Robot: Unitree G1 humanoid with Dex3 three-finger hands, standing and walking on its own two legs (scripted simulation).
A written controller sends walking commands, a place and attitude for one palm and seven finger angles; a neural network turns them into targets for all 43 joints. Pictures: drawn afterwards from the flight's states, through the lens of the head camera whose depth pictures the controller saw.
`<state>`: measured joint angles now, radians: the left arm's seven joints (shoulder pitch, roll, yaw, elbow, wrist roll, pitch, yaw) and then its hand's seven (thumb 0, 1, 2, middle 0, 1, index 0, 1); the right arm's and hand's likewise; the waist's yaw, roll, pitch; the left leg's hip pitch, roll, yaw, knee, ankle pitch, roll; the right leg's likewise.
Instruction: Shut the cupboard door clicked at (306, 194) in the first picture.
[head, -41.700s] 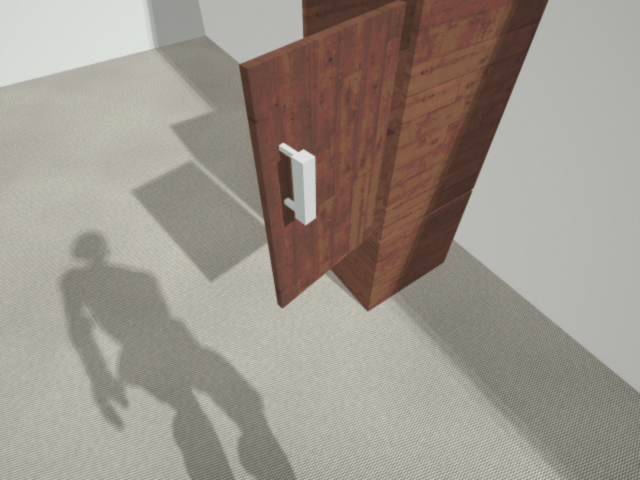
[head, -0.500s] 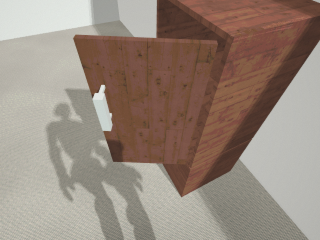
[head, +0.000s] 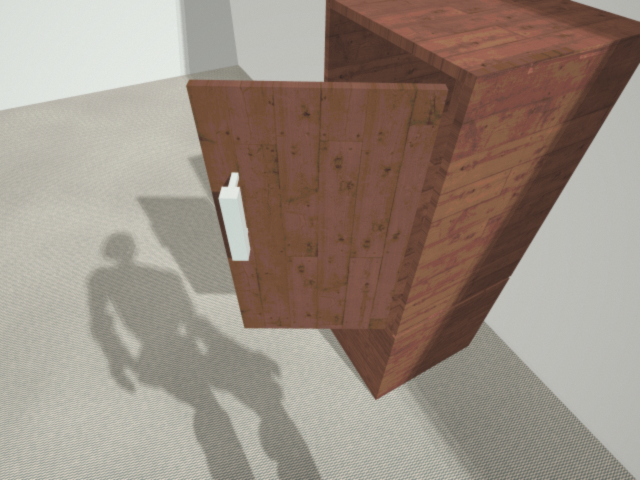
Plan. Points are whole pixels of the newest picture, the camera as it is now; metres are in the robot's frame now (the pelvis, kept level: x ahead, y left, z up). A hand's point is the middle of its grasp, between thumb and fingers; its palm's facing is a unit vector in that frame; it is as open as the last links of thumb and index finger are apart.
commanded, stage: come to a stop and stand still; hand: left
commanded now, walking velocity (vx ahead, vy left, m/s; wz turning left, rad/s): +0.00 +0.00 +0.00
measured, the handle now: (237, 216) +0.49 +0.16 +0.05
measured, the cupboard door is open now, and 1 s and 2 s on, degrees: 61 61 61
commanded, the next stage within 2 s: look again from close up in 0.30 s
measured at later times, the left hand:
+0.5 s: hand out of the picture -0.01 +0.19 -0.17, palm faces +0.00 -0.99 -0.17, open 7.4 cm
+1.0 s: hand out of the picture +0.06 +0.20 -0.17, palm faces -0.01 -0.98 -0.20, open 7.4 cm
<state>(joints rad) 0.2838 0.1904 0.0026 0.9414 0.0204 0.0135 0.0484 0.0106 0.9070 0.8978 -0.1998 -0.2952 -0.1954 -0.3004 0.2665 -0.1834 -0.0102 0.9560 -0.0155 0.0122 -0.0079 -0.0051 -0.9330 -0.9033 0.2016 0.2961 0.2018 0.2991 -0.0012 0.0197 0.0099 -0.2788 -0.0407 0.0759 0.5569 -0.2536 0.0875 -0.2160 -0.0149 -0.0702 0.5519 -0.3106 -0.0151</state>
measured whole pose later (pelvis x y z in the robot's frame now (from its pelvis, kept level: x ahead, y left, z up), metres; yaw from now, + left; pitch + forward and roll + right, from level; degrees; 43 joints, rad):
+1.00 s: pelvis +0.04 +0.03 +0.01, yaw +0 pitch +0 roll +0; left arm 0.25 0.19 -0.02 1.08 0.01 0.00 0.05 0.01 0.91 0.90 -0.20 -0.30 -0.19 -0.30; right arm 0.24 -0.16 0.02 1.12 0.00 -0.03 -0.03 0.00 -0.92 -0.90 0.20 0.30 0.20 0.30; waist 0.00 -0.02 0.04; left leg -0.17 -0.10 0.09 0.40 -0.24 0.12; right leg -0.13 -0.04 -0.01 0.43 -0.30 0.04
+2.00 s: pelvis +0.04 -0.02 -0.06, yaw +4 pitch +13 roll -1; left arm 0.46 0.24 0.19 -0.06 -0.33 -0.38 -0.29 0.02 0.90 0.90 -0.90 -1.06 -0.90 -1.07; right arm 0.29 -0.26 0.00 0.54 0.04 -0.22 -0.05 0.01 -0.91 -0.90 0.20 0.30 0.20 0.30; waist 0.00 0.03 -0.13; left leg -0.74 -0.05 0.01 1.02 -0.50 0.06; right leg -0.76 0.06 -0.11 0.97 -0.44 -0.09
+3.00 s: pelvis +0.05 +0.02 -0.03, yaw +4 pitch +6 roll -3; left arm 0.36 0.25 0.15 -0.11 -0.26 -0.24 -0.19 0.02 0.90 0.90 -1.30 -1.50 -1.30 -1.50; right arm 0.27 -0.25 0.04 0.55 0.04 -0.22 -0.04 0.01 -0.91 -0.90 0.20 0.30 0.20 0.30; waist 0.01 0.04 -0.09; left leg -0.51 -0.08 0.01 0.83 -0.43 0.10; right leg -0.52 0.04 -0.09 0.77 -0.37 -0.04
